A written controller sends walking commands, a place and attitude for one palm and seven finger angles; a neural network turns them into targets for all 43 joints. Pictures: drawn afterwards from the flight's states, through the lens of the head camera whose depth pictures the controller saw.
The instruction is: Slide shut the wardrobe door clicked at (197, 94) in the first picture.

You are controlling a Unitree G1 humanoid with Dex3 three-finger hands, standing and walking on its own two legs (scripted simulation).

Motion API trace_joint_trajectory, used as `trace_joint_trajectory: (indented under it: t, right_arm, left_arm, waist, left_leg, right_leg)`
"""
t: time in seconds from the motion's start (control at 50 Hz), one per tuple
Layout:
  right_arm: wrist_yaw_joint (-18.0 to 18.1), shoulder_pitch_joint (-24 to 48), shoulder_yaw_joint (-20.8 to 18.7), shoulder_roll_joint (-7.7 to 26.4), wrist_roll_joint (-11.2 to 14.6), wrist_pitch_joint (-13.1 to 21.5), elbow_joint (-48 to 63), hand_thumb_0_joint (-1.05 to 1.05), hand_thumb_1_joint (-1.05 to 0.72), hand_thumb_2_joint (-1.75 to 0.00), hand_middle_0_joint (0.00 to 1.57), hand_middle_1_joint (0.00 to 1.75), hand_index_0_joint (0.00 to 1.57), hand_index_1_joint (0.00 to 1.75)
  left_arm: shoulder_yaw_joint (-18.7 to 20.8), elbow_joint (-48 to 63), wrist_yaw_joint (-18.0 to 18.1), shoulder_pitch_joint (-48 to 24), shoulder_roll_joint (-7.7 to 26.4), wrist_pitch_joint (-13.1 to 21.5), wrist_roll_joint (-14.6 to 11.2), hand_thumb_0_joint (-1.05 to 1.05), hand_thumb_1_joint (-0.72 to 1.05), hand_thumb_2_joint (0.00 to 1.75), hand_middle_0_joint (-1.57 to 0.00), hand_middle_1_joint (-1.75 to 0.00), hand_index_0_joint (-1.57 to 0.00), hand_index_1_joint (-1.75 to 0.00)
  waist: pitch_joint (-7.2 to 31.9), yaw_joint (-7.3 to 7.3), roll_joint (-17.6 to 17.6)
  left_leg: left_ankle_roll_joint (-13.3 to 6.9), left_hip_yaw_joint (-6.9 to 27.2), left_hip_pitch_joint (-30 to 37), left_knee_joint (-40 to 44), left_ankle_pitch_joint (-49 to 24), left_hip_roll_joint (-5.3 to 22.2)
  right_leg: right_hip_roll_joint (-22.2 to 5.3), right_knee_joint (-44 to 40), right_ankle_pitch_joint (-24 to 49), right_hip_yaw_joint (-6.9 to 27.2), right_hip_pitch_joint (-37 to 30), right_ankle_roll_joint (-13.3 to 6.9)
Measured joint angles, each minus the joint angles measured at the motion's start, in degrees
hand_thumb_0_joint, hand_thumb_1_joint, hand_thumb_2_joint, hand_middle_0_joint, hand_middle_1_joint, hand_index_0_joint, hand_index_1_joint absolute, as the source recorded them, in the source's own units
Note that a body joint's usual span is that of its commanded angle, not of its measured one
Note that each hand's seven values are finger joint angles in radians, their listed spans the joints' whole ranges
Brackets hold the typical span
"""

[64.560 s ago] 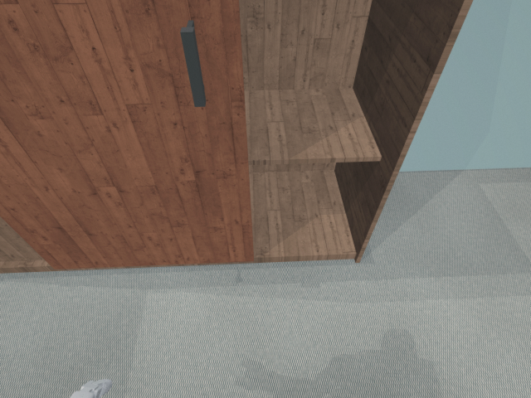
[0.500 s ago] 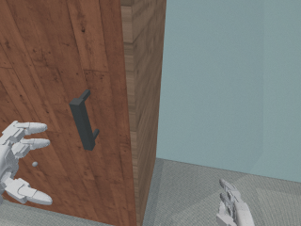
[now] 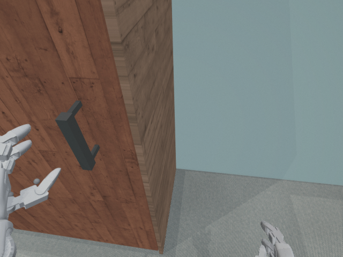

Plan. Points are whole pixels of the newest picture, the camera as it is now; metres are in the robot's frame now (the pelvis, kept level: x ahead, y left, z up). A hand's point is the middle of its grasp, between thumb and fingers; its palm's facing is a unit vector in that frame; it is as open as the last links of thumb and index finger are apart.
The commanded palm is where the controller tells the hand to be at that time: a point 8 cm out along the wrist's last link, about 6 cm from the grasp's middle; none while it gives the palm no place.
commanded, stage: draw the hand back to the body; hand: left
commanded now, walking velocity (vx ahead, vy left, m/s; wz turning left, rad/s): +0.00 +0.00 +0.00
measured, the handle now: (82, 136) +0.31 +0.24 +0.16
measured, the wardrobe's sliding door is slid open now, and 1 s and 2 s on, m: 0.00 0.00 0.00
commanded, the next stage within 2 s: step back with the hand held close in 0.52 s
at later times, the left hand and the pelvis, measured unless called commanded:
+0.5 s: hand (36, 187) +0.18 +0.26 +0.16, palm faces +0.49 -0.79 -0.37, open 7.4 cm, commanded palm +0.12 +0.29 +0.18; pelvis -0.01 +0.00 +0.00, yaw +0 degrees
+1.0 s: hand (36, 177) +0.20 +0.27 +0.17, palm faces +0.37 -0.78 -0.50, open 7.4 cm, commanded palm +0.13 +0.32 +0.18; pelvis -0.03 +0.02 +0.00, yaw -3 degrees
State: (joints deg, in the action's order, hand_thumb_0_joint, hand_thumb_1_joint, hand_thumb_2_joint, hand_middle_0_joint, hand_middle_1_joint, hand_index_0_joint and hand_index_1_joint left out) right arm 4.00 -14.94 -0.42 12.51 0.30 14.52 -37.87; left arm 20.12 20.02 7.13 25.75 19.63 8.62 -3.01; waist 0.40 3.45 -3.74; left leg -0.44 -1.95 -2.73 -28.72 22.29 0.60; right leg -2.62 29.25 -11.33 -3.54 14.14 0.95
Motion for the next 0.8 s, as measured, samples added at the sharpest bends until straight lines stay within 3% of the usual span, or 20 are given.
trace_joint_trajectory:
  t: [0.32, 0.68, 0.8]
  right_arm:
    - [-0.09, 1.33, -0.48, 0.24, 0.01, -0.87, 0.87, 0.02, -0.91, -0.90, 0.20, 0.30, 0.20, 0.30]
    - [-0.05, 0.91, 0.21, -0.12, -0.20, -1.34, 0.72, 0.02, -0.91, -0.90, 0.20, 0.30, 0.20, 0.30]
    - [-0.58, 3.11, 1.16, 0.40, -0.97, -4.60, 2.84, 0.02, -0.91, -0.90, 0.20, 0.30, 0.21, 0.30]
  left_arm:
    - [-0.02, 0.54, -0.10, -0.54, -0.72, 1.05, 0.10, 0.01, 0.82, 0.86, -0.22, -0.35, -0.21, -0.35]
    - [0.26, 0.02, -0.14, -1.62, -0.43, 0.56, 0.36, 0.01, 0.89, 0.90, -0.21, -0.31, -0.21, -0.31]
    - [4.30, -0.57, 0.73, -4.04, -0.13, 3.81, 1.61, 0.01, 0.89, 0.90, -0.21, -0.31, -0.21, -0.30]
  waist:
    - [-0.57, 0.95, 0.00]
    - [-1.28, 1.01, 0.21]
    - [-2.75, -0.75, 1.66]
  left_leg:
    - [0.42, 0.25, 0.58, 0.72, -0.76, 0.48]
    - [-0.08, -0.12, 0.99, 0.79, -0.93, 0.23]
    - [-0.90, -1.99, -2.76, 1.45, -2.39, -0.48]
  right_leg:
    - [0.46, -1.15, 0.84, -0.36, -0.88, -0.47]
    - [0.34, -2.32, 1.72, 0.03, -1.69, 0.00]
    - [0.08, -4.27, 4.67, 1.96, 2.15, 0.60]
